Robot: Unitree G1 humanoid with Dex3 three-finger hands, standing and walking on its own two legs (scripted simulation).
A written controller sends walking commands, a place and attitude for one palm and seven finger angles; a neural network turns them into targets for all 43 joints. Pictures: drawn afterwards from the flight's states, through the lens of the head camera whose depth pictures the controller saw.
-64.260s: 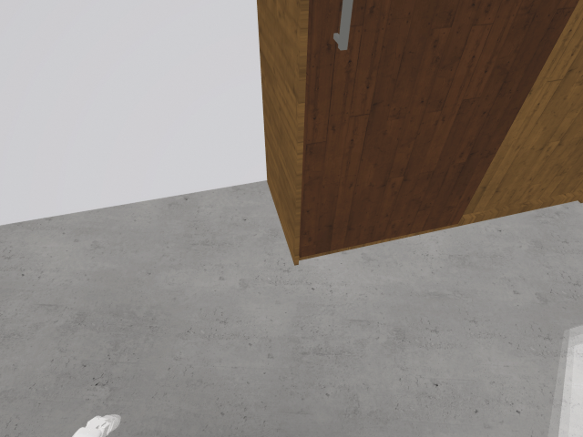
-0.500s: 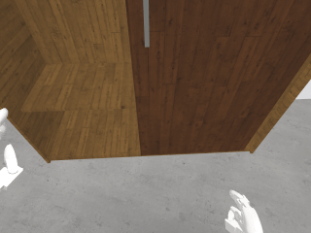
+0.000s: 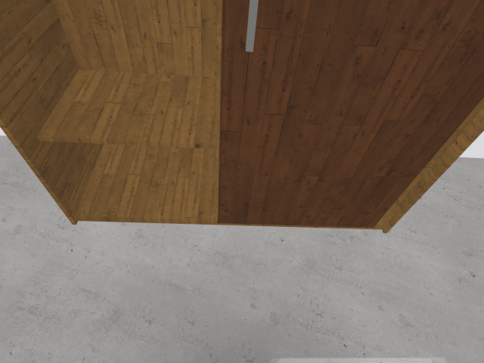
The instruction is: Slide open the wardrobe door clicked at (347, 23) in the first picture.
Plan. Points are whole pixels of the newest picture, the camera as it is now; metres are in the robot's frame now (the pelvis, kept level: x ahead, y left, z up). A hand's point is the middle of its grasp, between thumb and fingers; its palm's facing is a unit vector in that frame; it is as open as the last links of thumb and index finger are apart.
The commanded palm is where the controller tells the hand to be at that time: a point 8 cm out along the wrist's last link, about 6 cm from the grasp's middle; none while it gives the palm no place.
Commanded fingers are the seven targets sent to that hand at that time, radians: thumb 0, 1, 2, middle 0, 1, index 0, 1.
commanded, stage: let the arm hang, fingers relaxed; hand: left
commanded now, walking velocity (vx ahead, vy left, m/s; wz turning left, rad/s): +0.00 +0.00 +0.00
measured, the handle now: out of the picture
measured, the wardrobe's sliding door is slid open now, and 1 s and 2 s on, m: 0.65 0.65 0.65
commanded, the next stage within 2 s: look to check the result in 0.70 s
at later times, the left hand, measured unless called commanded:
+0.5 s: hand out of the picture +0.02 +0.20 -0.17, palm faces -0.03 -0.98 -0.19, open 7.4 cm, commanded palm none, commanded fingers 0.00 0.90 0.90 -0.20 -0.30 -0.20 -0.30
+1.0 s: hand out of the picture +0.01 +0.21 -0.17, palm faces -0.03 -0.98 -0.19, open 7.4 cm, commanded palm none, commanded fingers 0.00 0.90 0.90 -0.20 -0.30 -0.20 -0.30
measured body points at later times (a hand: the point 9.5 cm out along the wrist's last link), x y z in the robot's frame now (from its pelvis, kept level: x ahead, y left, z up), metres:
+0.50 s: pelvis +0.00 +0.03 +0.01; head +0.01 +0.03 +0.46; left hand +0.02 +0.25 -0.15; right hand +0.00 -0.20 -0.15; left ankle +0.04 +0.11 -0.74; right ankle +0.00 -0.11 -0.74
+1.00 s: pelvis +0.01 +0.03 +0.01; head +0.03 +0.04 +0.46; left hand +0.01 +0.26 -0.15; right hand +0.01 -0.19 -0.15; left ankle +0.04 +0.11 -0.74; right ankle +0.00 -0.11 -0.73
